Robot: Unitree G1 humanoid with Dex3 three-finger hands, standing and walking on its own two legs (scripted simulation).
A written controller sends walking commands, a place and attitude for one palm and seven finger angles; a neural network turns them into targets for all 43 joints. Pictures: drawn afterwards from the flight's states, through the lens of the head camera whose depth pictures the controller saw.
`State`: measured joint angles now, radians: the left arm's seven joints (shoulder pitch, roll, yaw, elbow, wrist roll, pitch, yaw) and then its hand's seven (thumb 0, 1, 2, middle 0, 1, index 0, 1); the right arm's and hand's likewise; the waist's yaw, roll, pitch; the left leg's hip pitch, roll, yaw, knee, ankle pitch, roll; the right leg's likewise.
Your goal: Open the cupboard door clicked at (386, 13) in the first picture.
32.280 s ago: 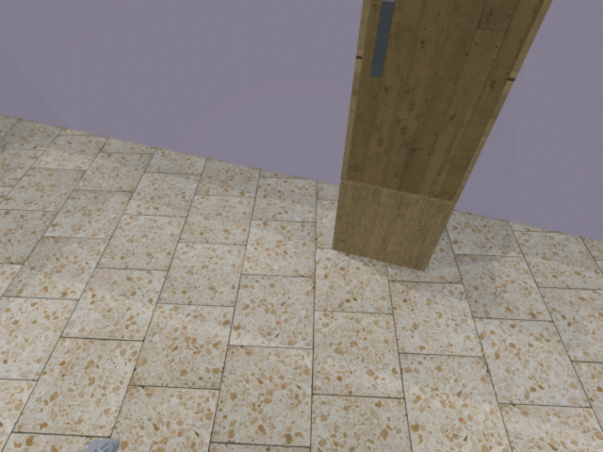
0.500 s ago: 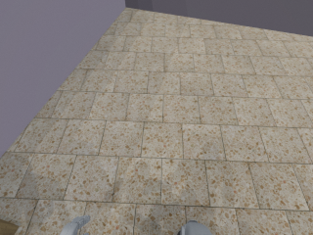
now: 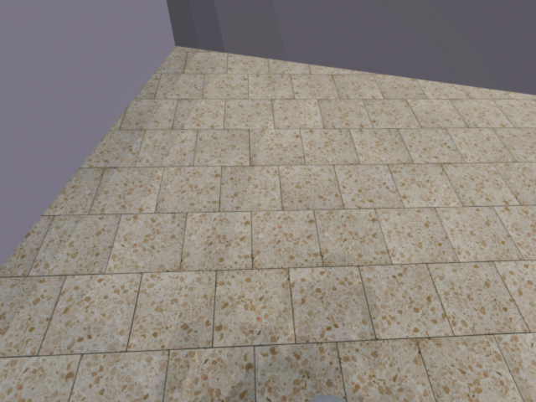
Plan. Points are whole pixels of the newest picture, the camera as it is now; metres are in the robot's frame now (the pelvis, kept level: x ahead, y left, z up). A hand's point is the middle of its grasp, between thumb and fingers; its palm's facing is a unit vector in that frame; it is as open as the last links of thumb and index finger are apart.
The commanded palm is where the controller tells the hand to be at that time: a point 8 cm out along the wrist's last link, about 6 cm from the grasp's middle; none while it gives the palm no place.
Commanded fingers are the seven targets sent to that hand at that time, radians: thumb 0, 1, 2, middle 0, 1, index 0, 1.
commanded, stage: walk to a spot facing it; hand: left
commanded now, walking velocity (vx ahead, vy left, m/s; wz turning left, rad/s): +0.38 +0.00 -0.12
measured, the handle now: out of the picture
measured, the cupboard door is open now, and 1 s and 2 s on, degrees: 48 48 48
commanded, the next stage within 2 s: turn to face it in 0.44 s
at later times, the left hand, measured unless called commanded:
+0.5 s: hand (187, 353) +0.23 +0.16 -0.19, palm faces +0.07 -0.99 -0.15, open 7.3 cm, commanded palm none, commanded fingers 0.00 0.90 0.90 -0.20 -0.30 -0.20 -0.30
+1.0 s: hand (208, 233) +0.48 +0.16 -0.16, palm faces +0.27 -0.94 -0.20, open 7.3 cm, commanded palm none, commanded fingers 0.00 0.90 0.90 -0.20 -0.30 -0.20 -0.30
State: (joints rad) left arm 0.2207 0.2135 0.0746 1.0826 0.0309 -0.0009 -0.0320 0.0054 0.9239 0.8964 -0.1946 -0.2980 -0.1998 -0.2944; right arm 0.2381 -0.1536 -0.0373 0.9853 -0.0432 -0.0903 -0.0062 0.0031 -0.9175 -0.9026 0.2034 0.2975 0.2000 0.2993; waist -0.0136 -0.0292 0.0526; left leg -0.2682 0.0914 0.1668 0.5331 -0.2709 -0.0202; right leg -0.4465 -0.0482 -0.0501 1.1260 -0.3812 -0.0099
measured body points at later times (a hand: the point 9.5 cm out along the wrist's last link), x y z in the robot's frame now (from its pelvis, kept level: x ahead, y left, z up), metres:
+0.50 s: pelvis +0.26 -0.02 -0.01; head +0.30 +0.00 +0.44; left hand +0.22 +0.21 -0.17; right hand +0.36 -0.26 -0.14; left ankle +0.32 +0.09 -0.74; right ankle +0.16 -0.14 -0.72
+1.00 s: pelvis +0.43 -0.04 +0.00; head +0.48 -0.03 +0.45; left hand +0.46 +0.21 -0.15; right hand +0.54 -0.28 -0.15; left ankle +0.40 +0.07 -0.69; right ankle +0.45 -0.16 -0.73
